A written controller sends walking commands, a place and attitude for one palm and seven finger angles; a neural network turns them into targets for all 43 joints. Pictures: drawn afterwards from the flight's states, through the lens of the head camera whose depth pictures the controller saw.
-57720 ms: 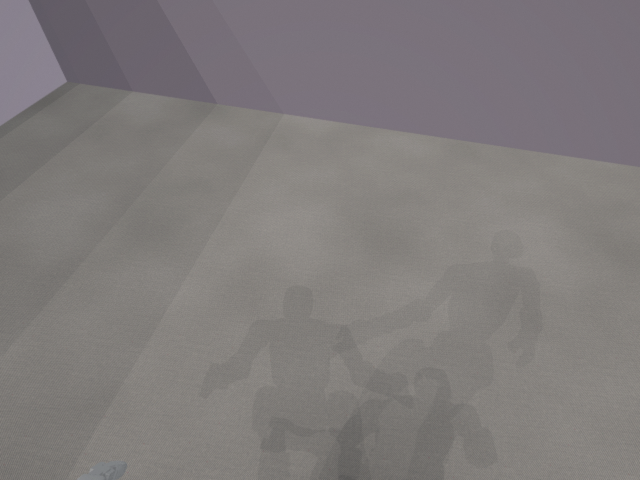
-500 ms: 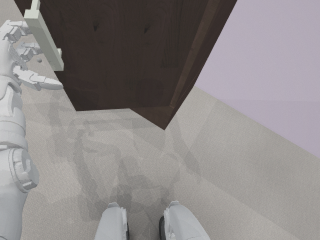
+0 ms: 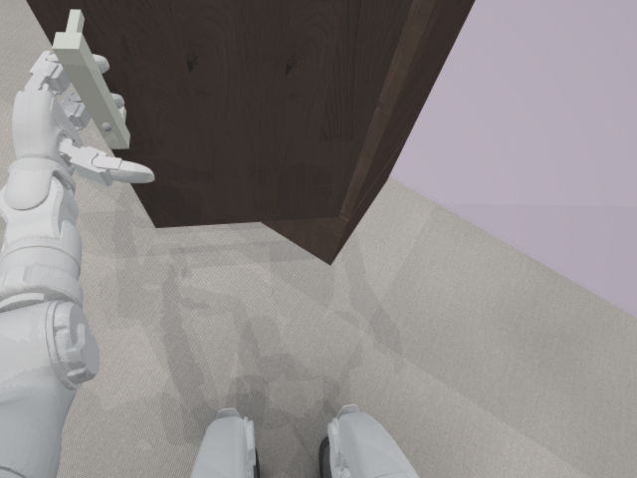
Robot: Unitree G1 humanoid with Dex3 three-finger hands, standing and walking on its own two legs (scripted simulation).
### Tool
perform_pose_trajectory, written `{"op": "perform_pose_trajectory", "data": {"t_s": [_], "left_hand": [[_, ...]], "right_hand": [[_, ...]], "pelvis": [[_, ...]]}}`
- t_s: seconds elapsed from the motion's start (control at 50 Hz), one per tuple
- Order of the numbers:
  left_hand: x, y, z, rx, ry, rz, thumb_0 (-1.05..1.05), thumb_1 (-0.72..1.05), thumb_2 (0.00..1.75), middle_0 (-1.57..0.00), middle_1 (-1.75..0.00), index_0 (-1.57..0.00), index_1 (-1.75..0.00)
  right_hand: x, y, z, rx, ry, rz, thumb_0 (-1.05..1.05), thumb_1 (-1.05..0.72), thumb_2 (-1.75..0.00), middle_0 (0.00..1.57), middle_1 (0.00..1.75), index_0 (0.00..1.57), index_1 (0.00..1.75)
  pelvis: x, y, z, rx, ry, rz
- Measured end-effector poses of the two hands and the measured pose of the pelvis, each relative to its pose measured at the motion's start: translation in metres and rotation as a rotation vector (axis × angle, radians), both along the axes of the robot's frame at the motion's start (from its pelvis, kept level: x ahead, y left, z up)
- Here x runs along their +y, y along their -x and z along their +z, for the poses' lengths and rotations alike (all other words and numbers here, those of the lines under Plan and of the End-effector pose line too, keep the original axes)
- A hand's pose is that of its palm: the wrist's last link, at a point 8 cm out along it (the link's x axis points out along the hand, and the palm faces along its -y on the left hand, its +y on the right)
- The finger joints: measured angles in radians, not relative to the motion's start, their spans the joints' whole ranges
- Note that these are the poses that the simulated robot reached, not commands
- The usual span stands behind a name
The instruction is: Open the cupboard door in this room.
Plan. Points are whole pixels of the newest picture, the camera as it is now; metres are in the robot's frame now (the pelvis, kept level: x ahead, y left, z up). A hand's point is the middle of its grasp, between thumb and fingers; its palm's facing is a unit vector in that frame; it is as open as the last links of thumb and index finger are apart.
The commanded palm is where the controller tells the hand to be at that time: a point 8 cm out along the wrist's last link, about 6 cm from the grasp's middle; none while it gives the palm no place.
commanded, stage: slide the fingers in behind the handle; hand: left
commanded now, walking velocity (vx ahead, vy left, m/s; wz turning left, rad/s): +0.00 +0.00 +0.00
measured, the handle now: (99, 85) +0.58 +0.23 +0.07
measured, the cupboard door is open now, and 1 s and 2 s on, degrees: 39 40 74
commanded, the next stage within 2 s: close the thumb around the handle in 0.32 s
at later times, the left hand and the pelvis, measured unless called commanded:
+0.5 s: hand (116, 127) +0.52 +0.21 +0.07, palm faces +0.06 -1.00 -0.01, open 13.9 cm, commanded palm +0.50 +0.24 +0.07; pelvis +0.00 +0.00 +0.00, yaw +0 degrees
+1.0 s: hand (114, 123) +0.53 +0.21 +0.06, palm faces +0.05 -1.00 +0.00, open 6.2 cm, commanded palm +0.51 +0.25 +0.07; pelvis +0.00 +0.00 +0.00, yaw +0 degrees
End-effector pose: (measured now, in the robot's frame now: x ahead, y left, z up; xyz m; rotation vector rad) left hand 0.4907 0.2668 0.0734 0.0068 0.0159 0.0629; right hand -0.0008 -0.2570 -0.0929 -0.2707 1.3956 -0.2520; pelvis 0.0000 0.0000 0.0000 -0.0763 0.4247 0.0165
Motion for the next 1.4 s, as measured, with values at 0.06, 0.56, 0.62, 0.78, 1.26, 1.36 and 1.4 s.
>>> {"op": "perform_pose_trajectory", "data": {"t_s": [0.06,0.56,0.62,0.78,1.26,1.36,1.4], "left_hand": [[-0.001,0.001,0.0,-0.003,-0.002,0.004,-0.01,-0.5,0.3,-0.26,-1.19,-0.28,-1.2],[-0.006,-0.008,-0.005,0.007,-0.006,-0.007,-0.01,-0.43,0.34,-0.31,-1.21,-0.3,-1.21],[-0.007,-0.009,-0.004,0.0,-0.007,-0.013,-0.01,-0.33,0.38,-0.31,-1.22,-0.31,-1.22],[-0.008,-0.011,-0.006,0.017,0.001,-0.008,-0.01,0.04,0.54,-0.34,-1.26,-0.34,-1.26],[-0.009,-0.014,-0.009,0.017,0.007,-0.018,0.01,0.7,0.82,-0.35,-1.35,-0.37,-1.35],[-0.009,-0.012,-0.009,0.014,0.011,-0.009,0.02,0.7,0.82,-0.34,-1.35,-0.36,-1.35],[-0.01,-0.01,-0.009,0.011,0.012,-0.009,0.01,0.71,0.81,-0.34,-1.35,-0.36,-1.35]], "right_hand": [[-0.001,0.0,0.0,0.0,0.001,-0.004,0.0,-0.9,-0.9,0.2,0.3,0.2,0.29],[-0.005,-0.002,-0.002,-0.005,0.013,-0.004,0.0,-0.9,-0.9,0.2,0.3,0.2,0.29],[-0.004,0.0,-0.002,0.005,0.009,-0.006,0.0,-0.9,-0.9,0.2,0.3,0.2,0.29],[-0.002,0.004,-0.002,0.014,0.007,-0.015,0.0,-0.9,-0.9,0.2,0.3,0.2,0.29],[0.001,0.004,0.002,0.001,0.013,-0.027,0.0,-0.9,-0.9,0.2,0.3,0.2,0.29],[0.003,0.003,0.001,0.006,0.004,-0.023,0.0,-0.9,-0.9,0.2,0.3,0.2,0.29],[0.003,0.001,0.001,0.004,-0.001,-0.026,0.0,-0.9,-0.9,0.2,0.3,0.2,0.29]], "pelvis": [[0.0,-0.001,0.0,0.0,-0.001,-0.001],[-0.002,-0.001,-0.003,0.012,-0.002,-0.003],[-0.002,-0.001,-0.003,0.014,-0.002,-0.003],[-0.001,-0.001,-0.003,0.016,-0.002,-0.006],[0.002,-0.003,-0.001,0.015,0.0,-0.014],[0.003,-0.004,-0.001,0.016,0.0,-0.013],[0.003,-0.005,0.0,0.013,-0.002,-0.016]]}}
